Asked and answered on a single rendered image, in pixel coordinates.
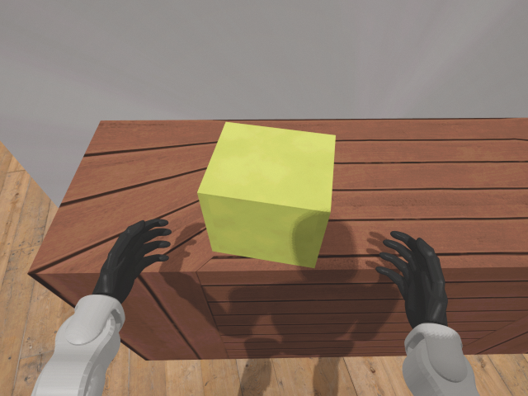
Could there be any pedestal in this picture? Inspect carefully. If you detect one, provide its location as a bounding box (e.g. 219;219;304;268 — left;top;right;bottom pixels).
27;118;528;361

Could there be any robot left hand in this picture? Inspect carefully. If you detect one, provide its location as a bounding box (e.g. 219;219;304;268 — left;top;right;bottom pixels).
92;219;172;304

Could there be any robot right hand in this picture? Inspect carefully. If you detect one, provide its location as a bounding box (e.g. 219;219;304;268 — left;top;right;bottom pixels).
375;231;448;329

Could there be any carton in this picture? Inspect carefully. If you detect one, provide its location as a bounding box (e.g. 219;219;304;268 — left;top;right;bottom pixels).
197;122;336;268

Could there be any robot left forearm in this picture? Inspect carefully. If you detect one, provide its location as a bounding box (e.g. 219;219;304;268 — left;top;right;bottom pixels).
31;295;125;396

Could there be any robot right forearm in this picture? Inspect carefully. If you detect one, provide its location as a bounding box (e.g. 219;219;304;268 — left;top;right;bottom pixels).
403;323;480;396

